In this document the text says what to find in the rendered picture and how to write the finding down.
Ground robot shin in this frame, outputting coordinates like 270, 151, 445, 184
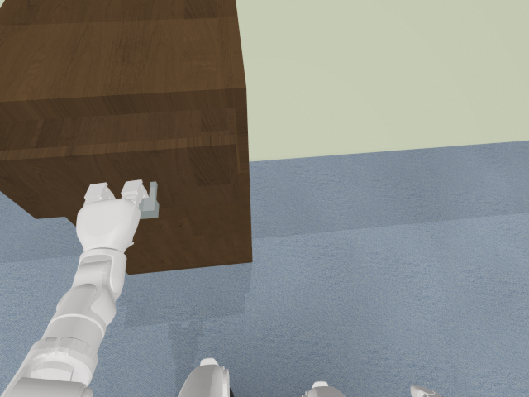
312, 381, 328, 388
200, 358, 219, 366

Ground right robot shin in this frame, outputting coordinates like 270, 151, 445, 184
312, 381, 328, 388

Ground drawer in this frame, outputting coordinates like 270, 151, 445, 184
0, 108, 241, 219

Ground cabinet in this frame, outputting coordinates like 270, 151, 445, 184
0, 0, 253, 275

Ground robot left upper arm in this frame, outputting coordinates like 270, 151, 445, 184
8, 377, 93, 397

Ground robot left hand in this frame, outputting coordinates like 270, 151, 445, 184
76, 179, 149, 253

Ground handle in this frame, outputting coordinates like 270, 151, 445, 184
83, 181, 159, 219

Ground left robot shin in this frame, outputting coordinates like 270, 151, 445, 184
200, 358, 219, 366

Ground left robot forearm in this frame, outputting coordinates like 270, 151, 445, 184
0, 247, 126, 397

